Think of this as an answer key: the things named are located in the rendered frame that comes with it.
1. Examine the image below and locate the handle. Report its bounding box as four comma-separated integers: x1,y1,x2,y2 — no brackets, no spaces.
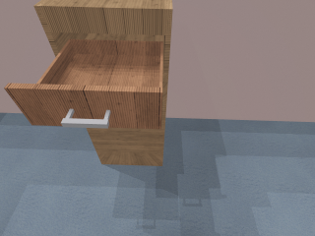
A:
61,108,111,129

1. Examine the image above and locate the drawer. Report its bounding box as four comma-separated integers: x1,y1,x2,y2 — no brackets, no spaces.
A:
4,39,163,130

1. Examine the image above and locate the cabinet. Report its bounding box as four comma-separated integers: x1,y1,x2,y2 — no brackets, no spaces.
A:
33,0,173,166

